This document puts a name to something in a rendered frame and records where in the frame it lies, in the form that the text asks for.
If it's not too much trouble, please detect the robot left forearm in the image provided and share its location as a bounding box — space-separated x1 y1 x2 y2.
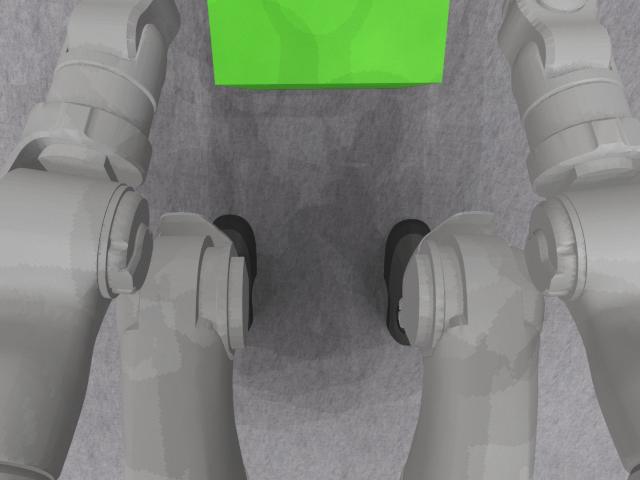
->
0 0 181 189

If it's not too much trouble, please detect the robot right forearm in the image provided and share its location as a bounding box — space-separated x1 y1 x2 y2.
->
497 0 640 198

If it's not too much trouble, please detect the carton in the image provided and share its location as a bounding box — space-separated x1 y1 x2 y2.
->
207 0 450 90

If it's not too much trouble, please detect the robot right upper arm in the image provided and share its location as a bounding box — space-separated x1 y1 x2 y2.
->
524 183 640 480

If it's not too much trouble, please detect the robot right thigh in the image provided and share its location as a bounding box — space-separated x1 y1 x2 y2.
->
400 233 541 480

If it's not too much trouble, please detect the left robot foot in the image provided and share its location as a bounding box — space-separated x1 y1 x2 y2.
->
213 215 257 331

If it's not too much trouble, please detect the robot left upper arm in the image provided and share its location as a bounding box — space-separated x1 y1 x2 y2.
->
0 168 153 480

